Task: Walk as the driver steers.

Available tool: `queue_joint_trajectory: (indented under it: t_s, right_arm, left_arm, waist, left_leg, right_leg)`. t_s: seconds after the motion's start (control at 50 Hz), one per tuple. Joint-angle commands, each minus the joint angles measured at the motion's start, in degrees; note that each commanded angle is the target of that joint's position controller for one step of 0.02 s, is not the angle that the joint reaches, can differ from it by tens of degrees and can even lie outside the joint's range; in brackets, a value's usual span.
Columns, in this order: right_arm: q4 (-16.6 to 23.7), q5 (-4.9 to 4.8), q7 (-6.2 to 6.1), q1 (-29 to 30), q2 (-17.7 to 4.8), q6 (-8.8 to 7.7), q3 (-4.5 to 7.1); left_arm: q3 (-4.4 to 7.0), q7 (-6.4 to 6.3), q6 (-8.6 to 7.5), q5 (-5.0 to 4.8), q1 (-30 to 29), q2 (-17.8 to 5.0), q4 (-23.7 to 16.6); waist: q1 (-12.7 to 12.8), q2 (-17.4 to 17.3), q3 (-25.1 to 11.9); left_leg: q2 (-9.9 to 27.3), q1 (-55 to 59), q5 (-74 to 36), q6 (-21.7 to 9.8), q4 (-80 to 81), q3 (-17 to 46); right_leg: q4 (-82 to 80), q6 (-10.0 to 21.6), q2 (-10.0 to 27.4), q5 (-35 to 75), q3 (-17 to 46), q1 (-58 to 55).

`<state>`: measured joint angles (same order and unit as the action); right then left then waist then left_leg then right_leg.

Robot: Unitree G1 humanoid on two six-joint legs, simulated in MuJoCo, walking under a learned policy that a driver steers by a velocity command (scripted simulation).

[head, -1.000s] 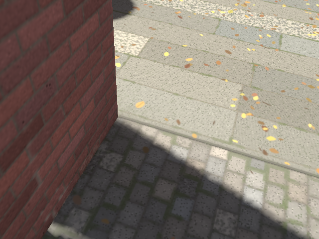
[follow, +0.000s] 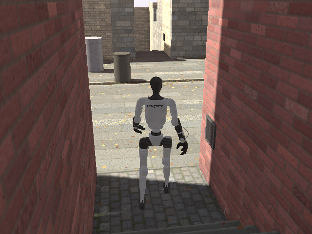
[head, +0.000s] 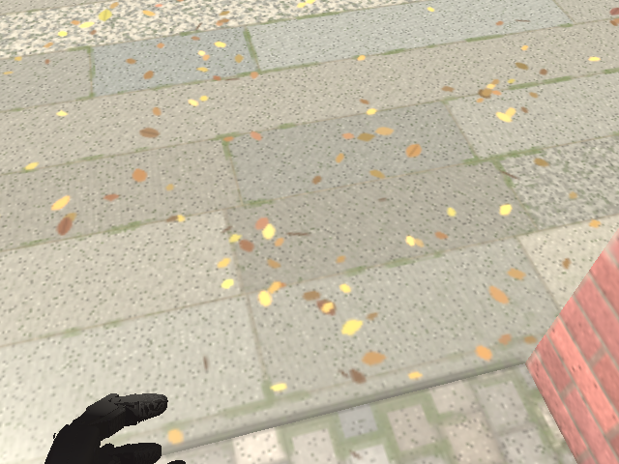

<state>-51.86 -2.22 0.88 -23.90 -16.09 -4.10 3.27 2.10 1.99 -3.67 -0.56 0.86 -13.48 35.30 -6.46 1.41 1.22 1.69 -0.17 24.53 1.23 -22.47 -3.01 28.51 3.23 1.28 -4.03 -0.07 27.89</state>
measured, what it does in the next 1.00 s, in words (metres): walks ahead, turning left: left foot, then right foot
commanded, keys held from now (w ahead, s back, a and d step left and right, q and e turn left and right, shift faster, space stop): w+q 0.34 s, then no key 0.66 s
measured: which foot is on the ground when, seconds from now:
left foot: down 0.00-0.02, up 0.04-0.48, down 0.50-1.00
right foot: down 0.00-0.52, up 0.54-0.86, down 0.88-1.00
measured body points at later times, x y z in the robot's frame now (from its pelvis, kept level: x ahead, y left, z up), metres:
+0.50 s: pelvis +0.25 +0.03 +0.00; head +0.28 +0.05 +0.44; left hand +0.21 +0.32 -0.13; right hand +0.51 -0.15 -0.09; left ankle +0.36 +0.16 -0.73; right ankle +0.12 -0.12 -0.72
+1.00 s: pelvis +0.34 +0.05 +0.01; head +0.34 +0.04 +0.46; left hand +0.35 +0.33 -0.12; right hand +0.53 -0.15 -0.12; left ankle +0.36 +0.16 -0.73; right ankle +0.38 -0.08 -0.73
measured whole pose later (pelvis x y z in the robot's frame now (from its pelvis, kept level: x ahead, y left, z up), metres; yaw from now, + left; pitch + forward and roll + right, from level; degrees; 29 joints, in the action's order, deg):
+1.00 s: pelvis +0.34 +0.05 +0.01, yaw +15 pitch +0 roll +1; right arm -47.5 1.1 -0.4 -8.5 -12.4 -0.2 1.6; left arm 2.1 -1.6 0.0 1.3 13.1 -12.9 50.6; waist -0.2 -1.0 0.0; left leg -2.1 -18.3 10.6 -1.6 -29.0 -0.9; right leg 31.8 -2.1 2.7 -16.0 0.7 15.9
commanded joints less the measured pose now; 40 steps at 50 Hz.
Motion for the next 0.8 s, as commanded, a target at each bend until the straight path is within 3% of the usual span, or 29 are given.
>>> queue_joint_trajectory:
  t_s: [0.02,0.04,0.06,0.08,0.1,0.12,0.16,0.2,0.26,0.34,0.4,0.44,0.46,0.48,0.5,0.52,0.54,0.56,0.58,0.6,0.62,0.68,0.74,0.8]
  right_arm:
    - [6.4,1.40,-0.35,1.5,-2.6,-1.49,-0.78]
    - [5.5,0.84,-0.32,-0.9,-3.2,-2.21,-0.85]
    - [6.1,-0.62,-0.29,2.3,-8.4,-2.14,0.87]
    - [7.1,-0.71,-0.41,5.6,-7.9,-1.87,0.86]
    - [7.3,0.08,-0.74,7.4,-7.0,-1.40,0.94]
    - [7.1,0.58,-0.96,7.1,-6.5,-0.56,1.31]
    - [6.5,0.33,-0.83,5.1,-3.8,0.94,1.05]
    - [7.2,0.37,-0.85,6.4,-3.0,1.73,1.15]
    - [8.9,0.73,-0.52,10.4,-2.4,1.86,1.09]
    - [12.1,1.14,1.14,18.5,-1.1,1.56,0.21]
    - [15.0,1.79,1.99,22.4,-1.0,1.33,-0.03]
    - [15.9,2.17,2.42,21.1,-2.6,1.08,0.55]
    - [15.4,2.48,2.47,17.8,-4.0,0.97,1.21]
    - [13.4,2.67,2.32,10.9,-5.8,0.81,2.33]
    - [12.3,2.79,1.42,6.1,-9.8,0.86,3.69]
    - [12.4,4.10,0.21,2.9,-15.1,1.21,4.29]
    - [13.3,3.86,0.37,3.0,-12.7,0.96,2.72]
    - [13.6,3.41,0.78,4.2,-9.7,1.28,2.16]
    - [13.5,2.55,0.86,8.5,-8.1,1.25,1.72]
    - [13.5,2.09,0.82,12.0,-5.8,1.15,0.96]
    - [13.5,2.30,0.65,14.7,-4.3,1.14,0.43]
    - [13.3,4.02,0.44,18.6,-5.3,1.03,0.77]
    - [12.0,3.78,-0.39,18.9,-5.0,1.25,0.73]
    - [10.7,3.64,-0.89,18.6,-4.6,2.12,0.47]
  left_arm:
    - [6.06,-1.51,-0.61,2.15,24.7,-17.7,1.0]
    - [5.33,-1.48,-0.47,1.54,26.2,-15.4,1.5]
    - [3.99,-1.38,-0.51,1.08,22.8,-11.5,1.5]
    - [3.24,-1.33,-0.66,0.56,19.1,-9.3,1.5]
    - [2.63,-1.03,-0.94,0.52,15.8,-7.3,1.9]
    - [2.24,-0.77,-1.55,0.68,13.6,-5.8,2.0]
    - [2.49,-0.60,-2.62,1.03,11.6,-5.4,2.9]
    - [2.90,-0.90,-3.17,1.35,11.4,-6.0,4.1]
    - [3.34,-1.76,-3.03,1.56,12.7,-7.1,6.1]
    - [4.00,-2.64,-2.52,1.03,14.3,-9.7,7.4]
    - [4.25,-2.89,-1.31,0.05,16.4,-10.9,9.2]
    - [4.55,-3.15,-0.56,-0.74,16.2,-12.5,9.8]
    - [4.73,-3.37,-0.24,-1.17,15.4,-13.3,9.8]
    - [4.64,-3.54,0.15,-1.36,14.3,-13.3,9.7]
    - [4.07,-3.61,-0.01,-0.62,16.6,-11.8,9.7]
    - [2.18,-3.04,-0.71,2.19,21.1,-6.4,8.0]
    - [0.75,-2.11,-1.26,0.87,26.1,-5.1,9.9]
    - [2.20,-1.83,-0.85,-1.18,21.9,-10.1,10.6]
    - [1.91,-2.14,-0.33,-1.72,16.9,-9.3,8.7]
    - [1.84,-2.94,0.37,-0.68,14.1,-8.7,8.7]
    - [2.16,-3.63,1.50,0.03,14.0,-8.8,8.9]
    - [1.92,-4.38,3.62,0.42,18.1,-6.6,10.5]
    - [1.48,-4.74,4.08,0.76,15.9,-5.6,10.8]
    - [1.70,-4.50,4.59,0.64,13.3,-6.3,11.0]
  waist:
    - [14.3,6.2,-20.1]
    - [14.2,12.0,-26.6]
    - [13.7,7.8,-17.7]
    - [12.0,6.9,-11.7]
    - [10.3,4.7,-7.4]
    - [8.4,5.5,-5.1]
    - [6.2,5.1,-3.3]
    - [5.5,3.5,-1.4]
    - [6.1,2.5,0.2]
    - [8.8,1.5,2.6]
    - [9.5,1.3,4.0]
    - [8.0,3.1,1.7]
    - [5.9,3.9,-0.7]
    - [2.0,2.9,-4.5]
    - [0.4,-0.8,-8.4]
    - [2.9,-14.5,-16.2]
    - [3.6,-15.5,-30.3]
    - [1.3,-7.3,-28.9]
    - [2.7,-6.5,-20.2]
    - [3.9,-3.1,-13.7]
    - [6.1,-3.6,-11.2]
    - [9.4,-6.7,-10.0]
    - [8.6,-7.4,-10.5]
    - [7.3,-8.2,-8.5]
  left_leg:
    - [0.4,-33.3,-18.0,-2.3,-37.4,0.8]
    - [-2.5,-39.7,8.4,-2.0,-48.2,9.1]
    - [0.4,-44.2,5.7,-2.2,-52.4,10.9]
    - [3.0,-44.5,1.4,-2.4,-51.0,8.9]
    - [4.5,-43.1,-2.3,-2.3,-48.1,8.2]
    - [5.8,-40.2,-5.2,-2.2,-45.9,8.5]
    - [6.1,-36.6,-9.0,-1.6,-45.1,8.7]
    - [5.9,-38.3,-12.5,-0.9,-43.1,9.4]
    - [5.5,-41.0,-20.4,-0.4,-35.2,9.7]
    - [4.8,-38.8,-28.1,-1.3,-22.3,5.5]
    - [2.9,-36.4,-24.9,-2.8,-15.4,3.1]
    - [0.4,-32.3,-20.7,-4.3,-13.0,1.4]
    - [-1.4,-27.6,-19.6,-5.3,-11.2,0.3]
    - [-3.8,-18.7,-24.0,-6.6,-6.5,-0.8]
    - [-2.3,-6.9,-41.5,-8.1,-5.4,2.2]
    - [13.0,14.7,-74.1,-16.3,-13.0,19.8]
    - [24.3,22.0,-77.7,-26.1,-8.4,37.0]
    - [20.3,16.4,-70.5,-23.6,-6.4,30.4]
    - [17.3,9.6,-61.7,-20.6,-5.0,24.2]
    - [14.7,1.2,-55.1,-18.3,-2.6,20.8]
    - [13.2,-6.5,-50.5,-17.0,-0.3,18.2]
    - [10.9,-18.5,-45.6,-16.6,4.3,13.3]
    - [10.0,-19.4,-36.2,-15.7,5.6,11.8]
    - [9.4,-20.8,-15.9,-14.2,7.6,12.9]
  right_leg:
    - [-0.7,11.1,18.7,-1.7,23.7,-51.0]
    - [-7.8,15.3,24.8,-4.8,39.9,-51.8]
    - [-8.7,13.0,22.4,-6.8,31.8,-45.1]
    - [-9.9,10.9,19.5,-5.3,23.3,-37.7]
    - [-12.4,9.6,16.9,-3.7,18.0,-30.8]
    - [-14.7,8.6,15.0,-1.3,14.0,-25.8]
    - [-18.3,8.6,14.2,2.8,9.1,-20.5]
    - [-19.8,8.5,14.1,8.2,4.4,-19.5]
    - [-20.3,7.5,13.4,11.0,-1.4,-21.2]
    - [-20.8,6.0,13.4,9.4,-6.9,-22.6]
    - [-16.5,5.2,14.2,21.3,-8.4,-25.6]
    - [-11.1,4.0,14.7,31.7,-8.4,-28.5]
    - [-6.4,3.0,14.1,37.0,-8.5,-29.4]
    - [2.3,1.3,11.9,38.5,-9.8,-28.7]
    - [13.3,-1.6,8.4,30.0,-11.2,-22.2]
    - [35.6,-5.6,1.7,-14.5,-11.1,-1.9]
    - [49.2,-7.2,-2.7,-38.2,1.2,4.1]
    - [49.9,-6.5,0.4,-35.4,6.4,3.5]
    - [46.6,-6.0,2.5,-32.6,4.4,7.6]
    - [42.1,-6.0,4.1,-29.5,3.6,7.8]
    - [38.3,-6.1,5.3,-26.6,3.9,3.5]
    - [30.0,-6.9,4.1,-21.4,2.3,-6.9]
    - [20.3,-6.7,4.0,-16.1,2.3,-10.0]
    - [13.8,-6.1,3.3,-12.5,1.9,-12.6]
